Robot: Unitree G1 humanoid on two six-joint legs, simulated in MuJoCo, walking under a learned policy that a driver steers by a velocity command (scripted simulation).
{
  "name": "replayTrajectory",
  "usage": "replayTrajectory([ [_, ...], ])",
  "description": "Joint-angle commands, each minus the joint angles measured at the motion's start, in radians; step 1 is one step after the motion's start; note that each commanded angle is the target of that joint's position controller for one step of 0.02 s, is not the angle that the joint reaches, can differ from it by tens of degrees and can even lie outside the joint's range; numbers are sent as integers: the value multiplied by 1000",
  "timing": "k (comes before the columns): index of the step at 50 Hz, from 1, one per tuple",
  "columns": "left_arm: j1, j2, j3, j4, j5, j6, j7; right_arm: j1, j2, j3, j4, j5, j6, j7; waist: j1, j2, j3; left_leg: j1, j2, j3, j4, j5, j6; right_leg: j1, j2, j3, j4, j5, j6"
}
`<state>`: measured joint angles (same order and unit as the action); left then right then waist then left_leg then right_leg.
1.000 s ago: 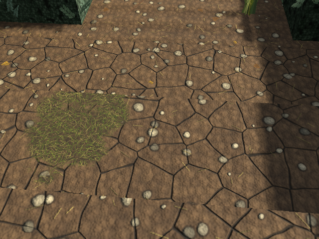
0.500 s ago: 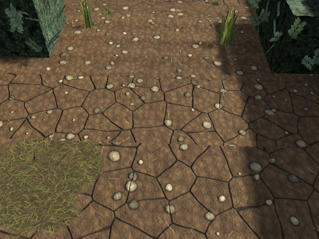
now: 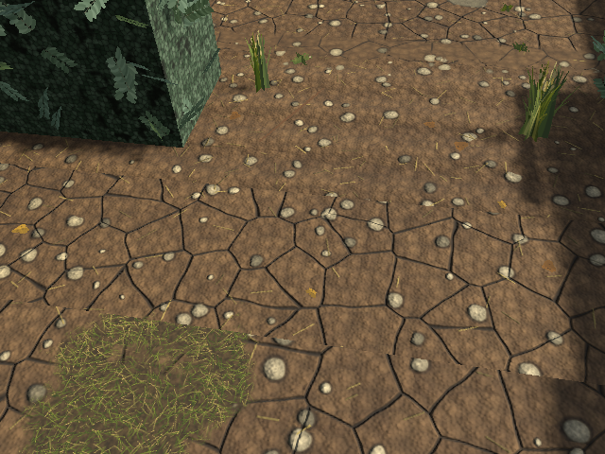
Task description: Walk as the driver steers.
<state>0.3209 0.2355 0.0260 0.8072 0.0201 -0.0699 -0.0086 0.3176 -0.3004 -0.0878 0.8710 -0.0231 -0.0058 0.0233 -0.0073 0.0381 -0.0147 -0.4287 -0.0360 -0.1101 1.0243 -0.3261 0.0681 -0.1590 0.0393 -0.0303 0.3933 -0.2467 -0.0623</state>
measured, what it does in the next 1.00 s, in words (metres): goes down, turning right: left foot 0.16 m lower, then right foot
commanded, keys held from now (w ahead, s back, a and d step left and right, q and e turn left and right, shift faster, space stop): w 0.12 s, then w+e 0.88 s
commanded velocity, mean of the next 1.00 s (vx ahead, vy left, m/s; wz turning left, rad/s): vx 0.50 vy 0.00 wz -0.33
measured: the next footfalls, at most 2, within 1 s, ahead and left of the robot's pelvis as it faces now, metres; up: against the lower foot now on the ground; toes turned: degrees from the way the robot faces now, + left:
left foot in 0.46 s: +0.40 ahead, +0.18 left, -0.16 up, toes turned -4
right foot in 0.94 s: +0.58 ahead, -0.06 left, -0.16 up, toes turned -27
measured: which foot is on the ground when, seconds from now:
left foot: up 0.00-0.44, down 0.46-0.96, up 0.98-1.00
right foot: down 0.00-0.46, up 0.48-0.92, down 0.94-1.00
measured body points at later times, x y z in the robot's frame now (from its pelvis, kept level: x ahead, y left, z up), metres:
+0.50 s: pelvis +0.28 +0.08 -0.14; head +0.31 +0.10 +0.30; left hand +0.19 +0.34 -0.29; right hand +0.49 -0.17 -0.22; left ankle +0.37 +0.18 -0.89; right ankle +0.01 -0.07 -0.69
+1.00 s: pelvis +0.50 +0.03 -0.18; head +0.52 +0.00 +0.26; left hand +0.79 +0.17 -0.27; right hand +0.38 -0.19 -0.33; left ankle +0.40 +0.19 -0.83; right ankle +0.55 -0.04 -0.90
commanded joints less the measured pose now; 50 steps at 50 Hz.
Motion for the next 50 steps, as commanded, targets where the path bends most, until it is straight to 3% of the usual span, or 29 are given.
replayTrajectory([
  [1,88,117,32,-8,-12,-25,4,-13,-46,-8,-43,-3,6,10,7,-132,44,-235,31,-17,-13,80,-20,174,-245,231,-178,460,-115],
  [3,135,136,40,25,-15,-20,12,-81,-23,5,-56,-14,8,14,17,-111,40,-248,35,13,-36,127,-42,175,-246,185,-179,546,-132],
  [5,182,148,44,47,5,-23,16,-131,-42,2,-52,-15,9,14,38,-125,21,-305,39,28,8,227,-32,221,-257,168,-146,531,-141],
  [9,295,126,35,118,1,-38,21,-358,-71,-6,-118,-20,-12,17,82,-160,125,-507,107,46,-139,347,-42,309,-252,245,-153,335,-151],
  [11,268,151,43,125,2,-47,33,-433,-68,-2,-143,-20,-23,25,72,-121,176,-465,125,46,-300,458,-57,217,-231,250,-148,204,-154],
  [13,235,138,34,119,1,-49,39,-432,-30,11,-145,-22,-31,38,66,-82,146,-283,124,58,-379,684,-40,93,-217,239,-90,152,-148],
  [16,194,125,29,102,0,-38,31,-422,-16,21,-129,1,-26,42,80,-97,136,-56,113,81,-462,805,-22,-54,-170,214,22,64,-115],
  [19,264,111,26,117,35,-6,51,-424,-19,26,-120,10,-31,26,138,-69,143,-24,133,57,-617,768,-43,66,-144,238,217,50,-88],
  [21,286,123,31,132,52,23,69,-291,-33,19,-69,6,-44,7,99,-42,89,75,158,45,-758,806,-49,164,-111,249,471,155,-92],
  [22,286,127,35,141,40,37,71,-122,-49,9,-11,-6,-50,-12,22,13,31,261,145,86,-840,872,-59,122,-74,220,710,187,-87],
  [23,279,138,47,148,-5,41,64,53,-86,-4,33,-32,-57,-16,-71,76,-42,572,176,90,-780,924,-58,-110,-5,172,983,-72,-69],
  [24,384,69,48,175,-34,39,60,179,-157,-12,80,-42,-69,-8,-34,237,-145,862,298,46,-437,1433,-68,-403,87,149,1392,-671,-36],
  [25,503,69,41,166,-68,29,75,220,-134,-3,65,-7,-74,12,14,250,-286,1056,464,-76,-252,1562,-43,-618,6,186,1399,-585,-30],
  [26,415,82,39,173,-46,32,81,194,-103,-8,41,4,-67,21,-36,199,-284,975,473,-128,-340,1233,-8,-692,-45,145,1384,-475,-37],
  [27,333,83,39,158,-12,44,75,144,-97,-10,29,-6,-64,10,-29,163,-225,786,471,-187,-458,805,44,-706,-56,98,1433,-356,-23],
  [28,253,81,37,112,18,59,56,76,-118,-15,12,-8,-59,-16,-5,217,-224,611,500,-331,-630,255,98,-698,-85,52,1462,-256,-17],
  [29,93,119,50,74,37,65,34,-29,-46,12,-30,1,-79,-25,3,109,-87,391,466,-229,-704,183,105,-652,-132,98,1232,-78,-16],
  [30,27,108,52,56,34,77,15,-45,-47,13,-12,-5,-91,-26,19,124,23,235,451,-199,-735,215,101,-600,-141,100,1156,-57,-8],
  [31,-28,68,46,34,14,85,-5,-44,-41,17,9,-4,-102,-29,54,77,116,88,387,-93,-792,250,80,-540,-152,113,959,27,19],
  [32,-30,40,41,46,15,89,-22,-38,-15,23,16,-4,-104,-35,51,51,118,59,310,-15,-826,204,68,-475,-125,94,886,92,31],
  [33,-14,10,32,30,23,90,-29,-17,-46,18,21,-3,-111,-38,76,133,96,73,364,-30,-805,297,106,-475,-132,93,842,126,36],
  [35,-63,22,30,14,21,80,-36,4,13,27,35,4,-114,-32,75,86,112,124,346,66,-781,533,100,-484,-131,92,686,191,12],
  [42,-333,21,14,-81,9,79,-65,154,-56,14,57,6,-67,-48,-17,9,115,398,334,245,-778,553,50,-425,-75,-69,324,133,-75],
  [44,-339,30,17,-91,18,78,-58,176,-81,8,62,2,-52,-52,-17,17,93,475,331,292,-676,786,44,-368,-25,-116,273,14,-99],
  [46,-202,58,34,-53,22,72,-44,183,-114,2,60,-2,-34,-51,37,28,-1,485,326,339,-422,977,38,-173,52,-140,227,-69,-135],
  [47,-34,96,55,-2,29,65,-31,156,-121,2,43,3,-29,-48,120,-10,-89,364,306,369,-184,888,7,63,50,-77,125,-28,-173],
  [48,81,214,89,14,38,64,-15,160,-45,20,-14,15,-32,-37,139,-171,-216,37,226,375,179,341,-40,373,-221,322,58,-166,-272],
  [49,60,288,101,-12,-4,80,-12,69,-45,16,-93,7,-38,-20,121,-241,-254,-283,23,213,407,-228,-83,488,-416,818,-131,-163,-375],
  [50,60,263,96,7,-14,92,1,-58,-93,6,-124,-6,-46,-18,143,-98,-101,-408,87,101,388,-148,-74,415,-386,671,-140,-93,-349],
])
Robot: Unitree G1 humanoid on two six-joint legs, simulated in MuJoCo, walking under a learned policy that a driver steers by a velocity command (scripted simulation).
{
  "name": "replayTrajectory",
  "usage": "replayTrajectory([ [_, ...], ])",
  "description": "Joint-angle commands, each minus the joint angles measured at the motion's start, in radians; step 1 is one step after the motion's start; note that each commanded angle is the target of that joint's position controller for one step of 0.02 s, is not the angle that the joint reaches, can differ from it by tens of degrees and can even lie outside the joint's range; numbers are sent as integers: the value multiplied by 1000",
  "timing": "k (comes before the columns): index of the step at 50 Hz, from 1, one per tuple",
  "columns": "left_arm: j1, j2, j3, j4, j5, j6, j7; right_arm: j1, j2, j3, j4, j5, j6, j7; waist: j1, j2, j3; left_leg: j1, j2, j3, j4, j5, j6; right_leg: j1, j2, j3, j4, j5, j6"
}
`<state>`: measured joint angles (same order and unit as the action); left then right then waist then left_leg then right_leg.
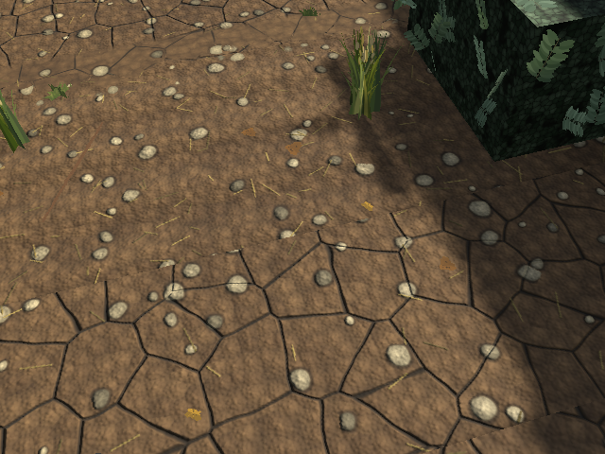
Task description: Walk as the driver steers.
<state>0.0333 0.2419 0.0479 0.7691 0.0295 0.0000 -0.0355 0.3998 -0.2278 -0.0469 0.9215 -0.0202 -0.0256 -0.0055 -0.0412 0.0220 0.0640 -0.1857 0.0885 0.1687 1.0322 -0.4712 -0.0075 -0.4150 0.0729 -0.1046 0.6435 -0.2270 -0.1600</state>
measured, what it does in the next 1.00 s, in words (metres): walks ahead, turning left: left foot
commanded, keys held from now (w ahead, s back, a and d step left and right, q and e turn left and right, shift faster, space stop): w+q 0.92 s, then w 0.08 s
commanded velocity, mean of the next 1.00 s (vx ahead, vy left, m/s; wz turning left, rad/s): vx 0.50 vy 0.00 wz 0.31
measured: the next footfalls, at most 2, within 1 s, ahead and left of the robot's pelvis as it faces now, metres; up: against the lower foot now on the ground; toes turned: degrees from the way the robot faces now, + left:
left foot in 0.48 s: +0.28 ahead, +0.09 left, +0.00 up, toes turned +9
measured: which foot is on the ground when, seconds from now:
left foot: up 0.00-0.46, down 0.48-1.00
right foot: down 0.00-0.50, up 0.52-1.00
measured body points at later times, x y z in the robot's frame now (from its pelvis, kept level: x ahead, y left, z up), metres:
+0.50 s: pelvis +0.24 +0.02 +0.00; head +0.24 +0.02 +0.45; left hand +0.22 +0.28 -0.14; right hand +0.35 -0.24 -0.13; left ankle +0.24 +0.08 -0.71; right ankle +0.08 -0.04 -0.69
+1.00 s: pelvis +0.54 +0.03 -0.07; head +0.56 +0.04 +0.38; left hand +0.69 +0.34 -0.13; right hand +0.57 -0.27 -0.19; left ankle +0.25 +0.08 -0.71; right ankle +0.72 -0.02 -0.80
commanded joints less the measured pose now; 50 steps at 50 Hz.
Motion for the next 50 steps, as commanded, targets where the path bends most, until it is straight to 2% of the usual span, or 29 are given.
replayTrajectory([
  [1,302,195,56,62,-23,21,39,-116,-138,-26,-163,9,-36,14,124,-57,-78,-622,4,-168,309,71,11,534,-398,591,-390,2,-211],
  [2,249,141,41,62,-16,10,43,-63,-116,-22,-123,11,-38,11,62,-13,-22,-516,36,-169,196,116,16,394,-337,466,-407,152,-147],
  [4,195,99,25,66,-18,-24,44,22,-91,-17,-75,-14,-4,16,-4,-49,-27,-342,53,-167,95,167,10,264,-254,316,-436,308,-82],
  [7,250,126,31,99,-27,-59,34,-19,-93,-25,-69,0,28,28,-8,-43,-27,-334,28,-168,21,254,12,257,-224,222,-464,430,-45],
  [10,279,136,28,118,-27,-68,39,-176,-94,-27,-112,7,23,33,32,-55,33,-373,-23,-189,-173,393,21,252,-194,140,-502,460,24],
  [13,279,125,22,121,-16,-84,42,-177,-83,-20,-99,6,21,34,39,-98,-25,-276,-74,-144,-185,562,49,258,-184,51,-473,537,53],
  [14,310,127,23,139,-5,-90,48,-141,-96,-26,-72,-1,26,33,38,-121,-43,-307,-62,-169,-96,595,68,323,-239,71,-441,585,45],
  [18,378,104,11,162,2,-87,69,-194,-123,-32,-86,-31,28,36,65,-66,24,-499,-70,-189,-63,451,116,515,-306,68,-352,724,24],
  [20,384,116,10,162,6,-80,78,-189,-128,-35,-87,-33,28,37,58,-67,19,-491,-90,-151,-52,354,138,568,-322,43,-274,907,22],
  [21,340,126,10,146,-3,-70,73,-203,-109,-27,-99,-20,31,40,49,-58,30,-399,-123,-90,-182,216,131,513,-288,-1,-253,965,38],
  [22,323,153,15,142,-4,-62,74,-152,-109,-27,-84,-19,41,41,24,-99,7,-260,-161,-37,-200,145,143,468,-277,-26,-178,1137,48],
  [23,248,175,21,127,4,-62,79,42,-145,-44,-30,-31,47,39,-87,-121,-69,-32,-155,-43,-134,221,186,350,-301,-45,10,1299,56],
  [24,208,191,25,102,-7,-63,72,145,-161,-52,1,-11,41,36,-114,-130,-107,109,-186,-58,-275,73,199,229,-268,-40,189,1127,50],
  [25,170,195,36,107,-26,-59,68,211,-194,-70,8,-10,25,29,-197,5,-83,213,-102,-232,-584,160,283,99,-168,-48,581,644,69],
  [26,235,55,9,70,6,-67,62,100,-250,-67,-19,12,11,31,-40,244,-68,316,126,-610,-533,707,354,-192,-9,15,848,-296,100],
  [27,258,90,9,39,17,-76,54,91,-257,-65,-39,41,-5,30,-16,106,-126,363,209,-830,-608,868,504,-336,-10,185,869,-299,126],
  [28,205,127,19,27,2,-82,50,44,-240,-66,-51,38,-6,22,-13,34,-61,239,240,-821,-669,643,508,-343,-75,225,771,-251,143],
  [29,190,172,36,33,-15,-83,50,-27,-193,-51,-70,24,-6,17,31,-37,32,111,215,-755,-680,595,460,-318,-114,217,663,-229,158],
  [30,173,172,41,32,-10,-69,53,-55,-190,-45,-79,21,-12,10,55,-49,58,42,170,-675,-695,614,411,-270,-137,196,562,-215,176],
  [32,130,111,20,28,19,-30,35,-10,-212,-50,-67,19,-18,-9,44,-27,46,-17,86,-554,-739,655,347,-169,-134,130,414,-140,196],
  [33,83,105,17,8,17,-24,31,10,-211,-46,-59,22,-27,-12,31,-24,43,-24,52,-513,-761,701,318,-140,-121,107,338,-68,204],
  [34,97,95,16,25,18,-22,20,33,-223,-49,-51,6,-35,-14,21,12,22,25,51,-490,-723,759,312,-161,-124,98,359,73,185],
  [37,-62,145,37,-28,2,-34,16,162,-208,-43,-16,12,-55,-21,-54,35,17,245,33,-539,-702,632,277,-403,-145,162,235,197,172],
  [40,-130,98,22,-70,17,-35,-6,97,-178,-35,-30,3,-54,-21,-63,55,22,79,-39,-497,-655,413,245,-259,-109,126,37,452,172],
  [42,-137,82,19,-84,5,-33,-25,93,-175,-28,-38,-6,-42,-27,-64,72,9,-14,-36,-514,-589,335,230,-170,-106,130,12,555,154],
  [45,-148,85,10,-112,4,-44,-22,100,-182,-28,-62,-17,-42,-29,-77,68,13,-25,-52,-539,-481,298,202,-85,-95,144,-91,572,143],
  [48,-19,105,20,-66,-5,-79,-2,106,-179,-28,-52,-34,-37,-51,-39,29,-9,96,-100,-532,-241,338,170,51,-141,180,-313,659,159],
  [49,121,124,31,-12,-7,-85,15,107,-181,-29,-40,-34,-29,-60,22,-6,-54,160,-129,-514,-55,401,167,130,-161,186,-408,728,162],
  [50,292,134,41,51,-5,-86,26,100,-191,-36,-26,-10,-23,-62,107,-53,-113,121,-159,-459,182,400,155,316,-175,160,-508,871,166],
])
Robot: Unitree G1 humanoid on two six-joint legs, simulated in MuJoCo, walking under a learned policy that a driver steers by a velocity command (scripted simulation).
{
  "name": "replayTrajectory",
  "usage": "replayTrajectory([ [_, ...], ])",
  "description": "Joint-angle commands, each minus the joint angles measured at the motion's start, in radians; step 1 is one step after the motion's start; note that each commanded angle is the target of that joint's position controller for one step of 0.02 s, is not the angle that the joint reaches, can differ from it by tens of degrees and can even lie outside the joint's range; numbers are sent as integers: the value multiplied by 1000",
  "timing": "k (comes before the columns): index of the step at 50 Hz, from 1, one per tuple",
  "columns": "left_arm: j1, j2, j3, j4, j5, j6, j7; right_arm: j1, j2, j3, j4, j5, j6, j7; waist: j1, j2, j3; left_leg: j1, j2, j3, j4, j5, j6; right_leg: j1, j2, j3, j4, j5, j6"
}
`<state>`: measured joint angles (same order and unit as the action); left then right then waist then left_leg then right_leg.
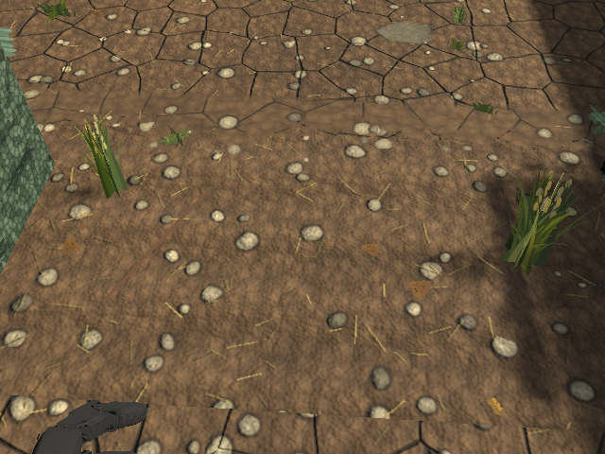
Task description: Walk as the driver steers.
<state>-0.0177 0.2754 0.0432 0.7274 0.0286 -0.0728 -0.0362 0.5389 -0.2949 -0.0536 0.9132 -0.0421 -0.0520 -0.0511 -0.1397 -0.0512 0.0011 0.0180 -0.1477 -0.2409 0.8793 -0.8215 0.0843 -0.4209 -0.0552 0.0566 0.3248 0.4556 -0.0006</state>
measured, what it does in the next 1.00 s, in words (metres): goes down: right foot 0.16 m lower, then left foot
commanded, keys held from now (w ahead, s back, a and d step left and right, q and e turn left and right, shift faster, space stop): w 0.02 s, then no key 0.42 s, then e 0.24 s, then w+e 0.32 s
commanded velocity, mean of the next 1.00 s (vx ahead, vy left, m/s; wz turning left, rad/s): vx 0.20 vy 0.00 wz -0.11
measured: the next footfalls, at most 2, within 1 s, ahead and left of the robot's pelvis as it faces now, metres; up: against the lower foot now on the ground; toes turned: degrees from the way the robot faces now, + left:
right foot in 0.02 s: +0.16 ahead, -0.13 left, -0.16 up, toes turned +0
left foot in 0.40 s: +0.28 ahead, +0.05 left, -0.16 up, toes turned +2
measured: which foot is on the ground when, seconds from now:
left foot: down 0.00-0.02, up 0.04-0.38, down 0.40-0.76, up 0.78-1.00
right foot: up 0.00-0.00, down 0.02-1.00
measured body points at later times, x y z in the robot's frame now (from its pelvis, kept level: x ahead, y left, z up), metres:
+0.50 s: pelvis +0.17 -0.03 -0.07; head +0.19 -0.02 +0.38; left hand +0.12 +0.18 -0.23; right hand +0.34 -0.24 -0.19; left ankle +0.24 +0.05 -0.80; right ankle +0.12 -0.13 -0.80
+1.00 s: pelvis +0.21 -0.03 -0.06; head +0.22 -0.04 +0.39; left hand +0.22 +0.25 -0.19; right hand +0.32 -0.32 -0.17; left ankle +0.30 +0.08 -0.77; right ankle +0.12 -0.13 -0.80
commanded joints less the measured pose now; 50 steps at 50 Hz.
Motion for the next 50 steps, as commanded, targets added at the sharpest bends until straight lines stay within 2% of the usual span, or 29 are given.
replayTrajectory([
  [1,479,152,67,150,7,-5,30,-42,-91,-31,-12,30,14,-5,253,-64,-83,-310,17,13,649,328,46,577,-113,53,-124,173,-15],
  [2,589,191,58,170,32,-14,12,36,-14,-21,-12,71,11,1,223,-138,-173,-596,-63,39,980,-104,14,852,-208,53,297,693,6],
  [3,588,166,50,167,13,-24,-5,184,-28,-13,-18,107,5,-13,144,-198,-292,-829,11,43,973,17,-9,1040,-367,238,416,811,-77],
  [4,529,119,52,132,-1,-22,-10,117,-51,-7,7,69,14,-19,183,-156,-278,-925,69,91,963,127,-8,968,-372,279,332,519,-137],
  [5,454,164,65,121,1,-24,10,54,-56,1,-15,39,26,-7,174,-220,-279,-954,81,154,1039,217,-27,801,-418,420,177,-39,-266],
  [6,370,89,41,92,-6,-27,32,-87,-82,-6,-34,-14,27,4,175,-35,-198,-875,123,128,941,369,-21,541,-383,438,49,-244,-276],
  [7,352,97,25,98,-4,-43,41,-183,-100,-12,-75,-22,30,25,157,-47,-80,-826,135,90,760,421,-23,356,-393,429,22,-130,-296],
  [8,333,101,24,142,1,-50,39,-266,-80,-9,-94,-3,39,41,115,5,59,-743,155,81,518,460,-46,151,-309,286,-34,-41,-255],
  [10,320,59,5,167,3,-54,36,-233,-21,8,-68,-5,41,66,81,-55,22,-533,145,154,192,602,-66,67,-170,94,-55,88,-201],
  [11,326,28,-11,176,-2,-53,35,-198,18,21,-48,6,36,71,66,-89,-28,-428,144,178,71,668,-64,62,-137,29,-41,236,-186],
  [12,312,36,-8,176,-6,-50,27,-188,34,32,-43,21,30,72,61,-159,-54,-362,143,199,-31,704,-55,77,-130,-6,-17,317,-185],
  [13,322,31,-7,185,-17,-44,22,-208,34,40,-34,27,30,71,73,-157,-75,-328,136,219,-80,728,-49,112,-121,-21,-14,298,-176],
  [15,369,18,-12,204,-34,-27,21,-301,22,44,-41,22,29,67,109,-89,-72,-308,129,244,-150,774,-35,166,-119,-15,-16,165,-158],
  [19,434,33,-12,238,-25,5,32,-346,20,50,-29,7,13,59,117,-12,-23,-228,134,241,-377,783,-1,235,-128,22,81,-53,-129],
  [20,473,31,-13,249,-18,8,33,-331,-1,49,-19,3,2,53,121,43,-26,-146,184,183,-464,960,9,220,-99,12,133,-187,-101],
  [21,571,3,-20,253,-11,8,36,-288,-51,40,-8,-1,-6,46,158,148,-86,8,341,64,-398,1378,47,149,-62,-18,194,-486,-73],
  [22,685,-58,-38,291,-31,25,43,-297,-30,42,-3,25,9,42,179,217,-180,54,451,-31,-376,1474,155,138,-1,-56,222,-862,-61],
  [24,590,-12,-23,288,-22,61,55,-371,13,56,-15,31,24,38,169,155,-84,-110,413,-28,-445,1185,142,173,31,-53,175,-900,-54],
  [27,493,-3,-19,263,-10,74,45,-440,-34,37,-20,26,32,22,168,148,28,-213,293,97,-466,933,42,172,24,-5,121,-730,-60],
  [30,470,5,-9,244,-20,69,49,-391,-66,11,-10,40,35,9,157,93,-36,-131,317,108,-417,1019,61,149,29,8,199,-654,-67],
  [34,437,-6,4,200,-13,86,51,-387,-75,-15,-22,35,57,1,160,117,-62,-164,389,100,-427,965,96,109,55,-4,318,-714,-80],
  [36,464,-10,10,195,-1,95,41,-416,-73,-24,-43,27,69,10,177,131,-53,-254,393,84,-469,481,82,108,59,11,300,-923,-129],
  [37,492,11,19,195,6,98,32,-476,-67,-24,-75,28,75,19,203,86,-2,-388,362,106,-471,198,51,138,26,87,215,-1054,-182],
  [38,546,44,30,198,5,100,27,-579,-51,-19,-127,36,78,29,252,-1,78,-580,265,197,-378,104,-13,192,-56,283,41,-1251,-253],
  [39,599,126,52,207,-5,94,28,-671,-19,-12,-175,46,66,37,298,-156,151,-743,114,309,-140,261,-65,254,-199,591,-169,-1410,-320],
  [40,556,149,56,200,7,94,44,-669,-27,-13,-180,31,52,39,269,-179,199,-813,109,257,-20,356,-64,260,-248,663,-238,-1337,-314],
  [43,430,119,50,162,-5,79,60,-540,-61,-20,-133,13,13,64,171,-59,155,-767,156,205,22,527,-85,310,-154,463,-173,-947,-259],
  [46,442,103,53,169,-17,60,47,-528,-42,-10,-131,7,9,79,180,-50,81,-666,147,229,-43,585,-107,341,-82,330,-112,-706,-238],
  [50,483,144,70,170,-12,54,41,-591,-39,2,-178,19,9,82,212,-88,68,-535,134,231,-216,556,-116,295,-82,355,-65,-697,-222],
])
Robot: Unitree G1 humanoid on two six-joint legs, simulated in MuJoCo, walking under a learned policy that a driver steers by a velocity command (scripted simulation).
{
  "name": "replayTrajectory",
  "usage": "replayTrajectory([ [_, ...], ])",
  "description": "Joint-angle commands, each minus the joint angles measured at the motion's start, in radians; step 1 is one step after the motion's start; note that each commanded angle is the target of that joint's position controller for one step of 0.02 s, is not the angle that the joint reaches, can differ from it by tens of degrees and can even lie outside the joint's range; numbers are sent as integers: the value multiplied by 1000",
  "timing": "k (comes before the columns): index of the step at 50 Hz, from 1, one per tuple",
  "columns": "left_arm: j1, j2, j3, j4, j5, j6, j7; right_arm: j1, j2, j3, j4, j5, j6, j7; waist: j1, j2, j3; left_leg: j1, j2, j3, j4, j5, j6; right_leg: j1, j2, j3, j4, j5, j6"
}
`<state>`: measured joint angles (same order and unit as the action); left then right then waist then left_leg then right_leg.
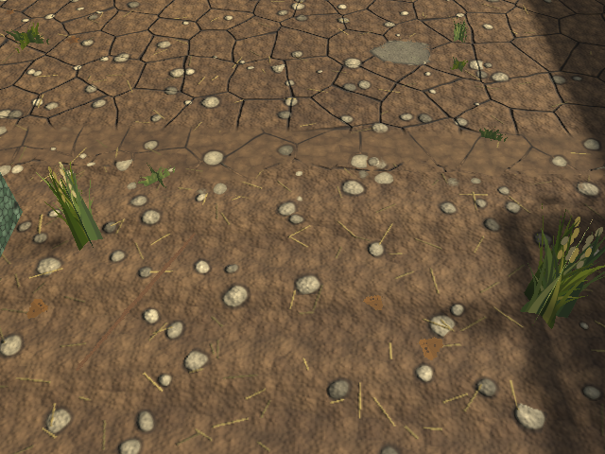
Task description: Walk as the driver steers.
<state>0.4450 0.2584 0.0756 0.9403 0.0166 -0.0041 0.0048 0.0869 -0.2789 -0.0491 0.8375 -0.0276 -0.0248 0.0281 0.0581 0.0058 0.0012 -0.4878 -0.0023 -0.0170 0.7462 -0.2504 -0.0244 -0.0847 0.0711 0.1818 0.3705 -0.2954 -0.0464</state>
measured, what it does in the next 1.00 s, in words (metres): walks ahead: left foot, then right foot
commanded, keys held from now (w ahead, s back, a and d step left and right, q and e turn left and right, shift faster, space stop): w+e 0.10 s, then w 0.28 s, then w+q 0.36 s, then q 0.26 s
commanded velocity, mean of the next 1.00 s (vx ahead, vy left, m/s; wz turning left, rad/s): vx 0.42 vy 0.00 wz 0.06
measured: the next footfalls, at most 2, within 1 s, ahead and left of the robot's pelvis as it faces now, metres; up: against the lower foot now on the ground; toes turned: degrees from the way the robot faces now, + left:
left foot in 0.10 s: +0.14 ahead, +0.13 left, +0.00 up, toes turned -5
right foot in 0.54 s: +0.33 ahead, -0.13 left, +0.00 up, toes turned -8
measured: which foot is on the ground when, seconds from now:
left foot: up 0.00-0.08, down 0.10-0.54, up 0.56-1.00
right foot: down 0.00-0.10, up 0.12-0.52, down 0.54-1.00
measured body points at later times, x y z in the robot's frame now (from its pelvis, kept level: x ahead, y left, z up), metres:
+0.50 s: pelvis +0.18 +0.00 +0.00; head +0.21 -0.01 +0.44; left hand +0.42 +0.19 -0.11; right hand +0.08 -0.24 -0.14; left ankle +0.10 +0.13 -0.74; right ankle +0.28 -0.13 -0.72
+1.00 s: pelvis +0.40 -0.04 -0.02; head +0.44 -0.02 +0.43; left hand +0.36 +0.21 -0.16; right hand +0.59 -0.25 -0.14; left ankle +0.52 +0.05 -0.73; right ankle +0.29 -0.13 -0.74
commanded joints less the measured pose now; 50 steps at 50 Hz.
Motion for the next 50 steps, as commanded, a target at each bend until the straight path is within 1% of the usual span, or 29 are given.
replayTrajectory([
  [1,1,171,41,-52,3,-16,-2,-114,-65,-4,-102,9,-21,-1,-1,-149,60,48,-18,5,-131,-27,-5,-80,-208,245,-94,57,-163],
  [3,-67,189,49,-78,1,-18,-4,12,-77,-11,-70,16,-31,-16,-73,-126,36,292,-44,20,-252,5,2,-208,-177,253,-19,52,-123],
  [4,-79,170,45,-86,0,-24,-5,107,-104,-21,-44,9,-42,-29,-114,-79,3,453,-25,-2,-297,-2,13,-293,-123,222,84,29,-96],
  [5,-86,107,29,-107,-7,-36,-10,243,-186,-41,-31,-7,-55,-45,-173,80,-85,628,176,-218,-403,-200,51,-391,-31,103,353,-54,-57],
  [6,-69,39,12,-157,-20,-43,-15,316,-301,-63,-18,-16,-42,-54,-160,336,-163,733,415,-685,-576,-515,156,-601,103,-47,603,-319,-33],
  [7,-54,106,17,-134,8,-31,-14,265,-247,-57,-15,-15,-31,-54,-114,209,-73,596,429,-740,-586,-624,200,-639,-4,-46,749,-276,-44],
  [8,-88,120,21,-120,19,-31,-24,200,-156,-36,-33,-6,-32,-45,-94,93,32,485,373,-620,-579,-563,195,-635,-39,-45,770,-184,-57],
  [9,-101,95,15,-110,20,-34,-35,153,-106,-23,-35,-6,-36,-36,-71,63,81,408,313,-474,-587,-401,182,-601,-69,-54,731,-108,-53],
  [11,-106,74,8,-98,31,-30,-45,163,-70,-13,-15,-10,-53,-36,-62,116,79,366,234,-298,-597,-121,168,-534,-81,-72,691,-19,-32],
  [14,-167,71,2,-112,25,-25,-50,238,-75,-15,32,5,-76,-29,-58,113,50,413,228,-200,-592,132,198,-559,-77,-81,643,43,-9],
  [17,-291,53,-14,-146,25,-26,-56,274,-72,-14,56,8,-76,-29,-72,94,50,424,229,-132,-607,188,210,-573,-100,-127,508,109,21],
  [21,-444,30,-36,-191,21,-33,-61,323,-83,-15,86,15,-70,-20,-98,109,71,364,205,-82,-590,253,200,-440,-109,-217,296,155,31],
  [24,-438,48,-34,-191,14,-39,-51,346,-119,-26,100,9,-61,-15,-83,106,68,356,230,-123,-526,327,197,-320,-83,-236,215,120,16],
  [26,-308,65,-22,-145,19,-54,-35,332,-126,-28,104,14,-54,-15,-14,64,31,326,199,-110,-379,420,171,-114,-51,-245,94,143,-2],
  [27,-168,114,-4,-99,35,-70,-21,341,-100,-21,103,19,-55,-13,36,2,-56,257,133,-59,-182,409,149,90,-92,-195,68,127,-23],
  [28,-11,212,19,-91,57,-81,-3,339,-19,0,55,37,-58,-10,93,-159,-210,42,45,13,132,112,109,350,-375,122,1,-63,-85],
  [29,12,277,37,-77,35,-66,0,398,-3,-3,47,42,-50,-20,62,-296,-258,-134,-50,32,343,-296,106,366,-536,427,-131,-142,-148],
  [30,-70,188,16,-93,19,-59,-2,358,-79,-27,68,23,-33,-27,32,-135,-137,-157,18,-46,421,-235,125,243,-486,351,-133,-221,-133],
  [31,-166,117,-1,-111,15,-63,-6,328,-52,-25,69,21,-33,-17,-4,-105,-28,-154,52,-52,408,-146,127,121,-434,222,-161,-163,-112],
  [32,-215,73,-13,-117,14,-69,-7,318,-23,-21,76,21,-30,-12,-29,-103,15,-121,75,-48,380,-88,122,45,-388,114,-189,-55,-85],
  [33,-225,51,-19,-114,10,-75,-2,314,-21,-25,80,9,-20,-8,-46,-125,34,-101,86,-39,362,-60,112,6,-356,33,-206,26,-68],
  [34,-220,45,-21,-107,8,-83,2,319,-12,-25,83,1,-10,-2,-59,-123,39,-84,89,-31,364,-33,104,-17,-336,-27,-214,93,-62],
  [38,-151,52,-17,-69,-2,-113,8,225,6,-30,46,-2,13,12,-76,-85,59,-168,87,-9,353,68,82,11,-331,-172,-212,416,-81],
  [40,-134,42,-21,-56,-2,-112,14,174,18,-26,21,-5,16,15,-84,-85,72,-177,78,22,276,117,66,7,-321,-259,-173,657,-87],
  [42,-144,44,-24,-50,-3,-104,18,104,39,-12,-9,-3,14,21,-80,-101,80,-112,60,68,116,190,62,-30,-290,-341,-145,718,-78],
  [44,-130,67,-20,-42,-5,-97,24,45,48,-1,-31,-3,13,29,-60,-112,74,-36,35,114,-22,244,71,-31,-282,-382,-115,747,-74],
  [47,-109,100,-9,-28,-9,-81,33,55,13,-4,-45,-12,14,30,-66,-118,34,35,1,143,-95,185,109,48,-316,-392,-3,890,-68],
  [49,-123,123,1,-34,-10,-66,42,137,-21,-16,-30,-19,8,24,-99,-116,-19,122,-40,149,-136,108,151,82,-325,-392,162,974,-60],
  [50,-131,128,5,-40,-11,-56,41,214,-39,-26,-10,-22,-3,17,-131,-89,-67,209,-64,142,-207,137,173,73,-312,-396,320,905,-44],
])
